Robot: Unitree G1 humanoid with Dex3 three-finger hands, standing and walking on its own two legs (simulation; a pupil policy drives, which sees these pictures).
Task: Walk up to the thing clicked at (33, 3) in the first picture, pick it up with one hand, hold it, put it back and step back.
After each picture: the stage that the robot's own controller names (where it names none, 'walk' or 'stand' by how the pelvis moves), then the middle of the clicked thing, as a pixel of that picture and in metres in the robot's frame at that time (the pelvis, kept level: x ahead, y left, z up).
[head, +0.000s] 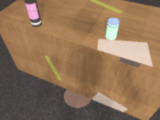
stand; (32, 7) +0.95 +0.33 -0.04
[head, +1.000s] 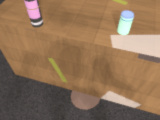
walk; (32, 5) +0.85 +0.28 +0.00
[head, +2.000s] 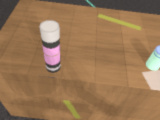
stand; (51, 49) +0.53 +0.14 -0.02
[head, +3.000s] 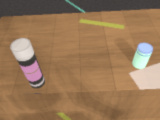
stand; (30, 66) +0.46 +0.25 -0.03
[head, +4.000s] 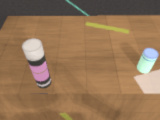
stand; (39, 66) +0.47 +0.21 -0.04
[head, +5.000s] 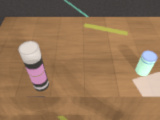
stand; (36, 69) +0.46 +0.21 -0.04
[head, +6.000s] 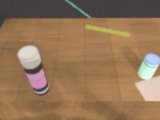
stand; (36, 73) +0.44 +0.21 -0.04
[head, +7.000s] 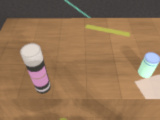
stand; (37, 71) +0.45 +0.21 -0.04
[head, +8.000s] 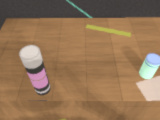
stand; (37, 73) +0.44 +0.21 -0.04
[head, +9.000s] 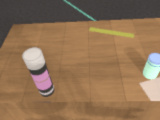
rise first; (40, 74) +0.44 +0.22 -0.04
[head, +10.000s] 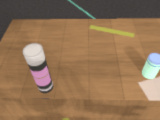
go down; (40, 71) +0.44 +0.22 -0.04
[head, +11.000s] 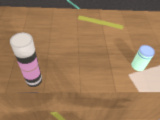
go down; (28, 63) +0.46 +0.20 -0.02
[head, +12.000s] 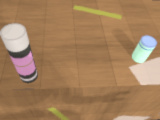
go down; (22, 57) +0.45 +0.21 +0.01
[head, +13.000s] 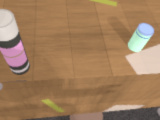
close in; (12, 47) +0.46 +0.21 +0.03
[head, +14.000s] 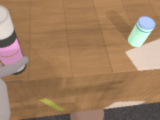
close; (7, 46) +0.45 +0.21 +0.05
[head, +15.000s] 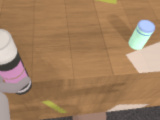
lift; (11, 68) +0.38 +0.20 +0.05
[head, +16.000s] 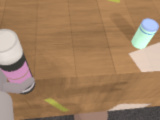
lift; (16, 68) +0.38 +0.20 +0.05
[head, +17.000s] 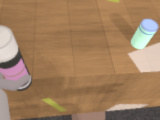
lift; (12, 64) +0.39 +0.20 +0.05
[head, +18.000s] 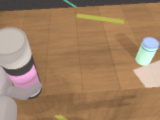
hold; (22, 71) +0.32 +0.17 +0.14
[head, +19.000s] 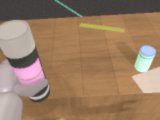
hold; (28, 68) +0.32 +0.16 +0.16
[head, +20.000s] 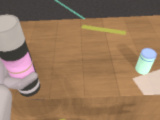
crouch; (18, 62) +0.34 +0.19 +0.17
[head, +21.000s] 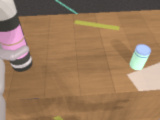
lower; (11, 36) +0.43 +0.21 +0.17
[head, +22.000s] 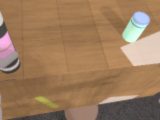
lower; out of the picture +0.46 +0.22 +0.05
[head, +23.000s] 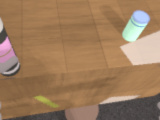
lower; out of the picture +0.45 +0.22 +0.06
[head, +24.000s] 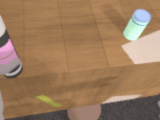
lower; (0, 48) +0.44 +0.21 +0.06
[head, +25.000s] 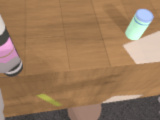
lower; (0, 46) +0.44 +0.21 +0.06
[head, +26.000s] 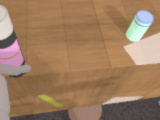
open; (6, 48) +0.44 +0.20 +0.06
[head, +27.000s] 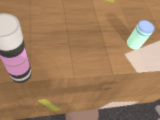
sink last; (14, 55) +0.42 +0.19 +0.04
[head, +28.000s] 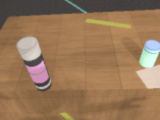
stand; (36, 67) +0.45 +0.22 +0.02
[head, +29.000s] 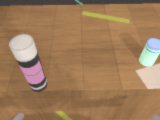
stand; (31, 67) +0.42 +0.21 +0.02
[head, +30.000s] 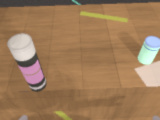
stand; (30, 66) +0.42 +0.21 +0.03
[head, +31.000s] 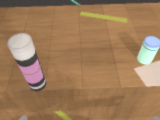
stand; (30, 66) +0.42 +0.21 +0.03
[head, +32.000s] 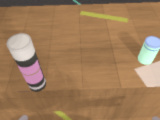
stand; (30, 66) +0.42 +0.21 +0.03
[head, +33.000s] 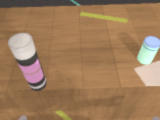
stand; (30, 65) +0.42 +0.21 +0.03
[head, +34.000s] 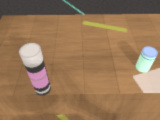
stand; (37, 72) +0.42 +0.20 -0.02
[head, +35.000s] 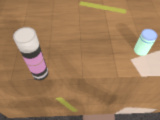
walk; (34, 57) +0.46 +0.21 -0.03
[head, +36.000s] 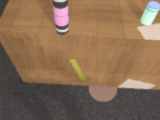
walk; (61, 11) +0.73 +0.14 -0.03
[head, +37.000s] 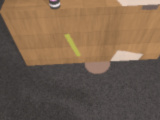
stand; out of the picture +1.01 +0.23 -0.01
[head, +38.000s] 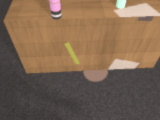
stand; (54, 0) +1.02 +0.20 -0.04
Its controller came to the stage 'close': yes
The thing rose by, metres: 0.20
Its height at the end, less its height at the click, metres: +0.00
